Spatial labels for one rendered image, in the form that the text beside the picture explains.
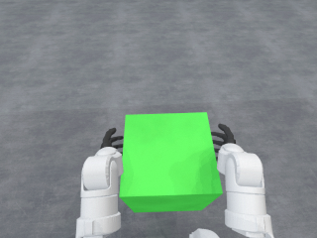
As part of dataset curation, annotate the robot right forearm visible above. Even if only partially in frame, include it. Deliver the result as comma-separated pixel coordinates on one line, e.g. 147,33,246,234
217,143,274,238

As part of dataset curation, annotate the robot left hand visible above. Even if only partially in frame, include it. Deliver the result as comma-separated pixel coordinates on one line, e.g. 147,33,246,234
100,128,124,156

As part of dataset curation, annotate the carton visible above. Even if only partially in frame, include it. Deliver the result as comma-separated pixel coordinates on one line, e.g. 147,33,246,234
119,112,223,213

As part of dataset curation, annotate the robot right hand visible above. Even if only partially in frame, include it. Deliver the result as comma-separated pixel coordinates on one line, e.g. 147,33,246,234
211,123,236,161

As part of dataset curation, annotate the robot left forearm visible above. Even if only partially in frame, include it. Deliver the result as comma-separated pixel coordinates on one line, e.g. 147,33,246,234
75,147,124,238

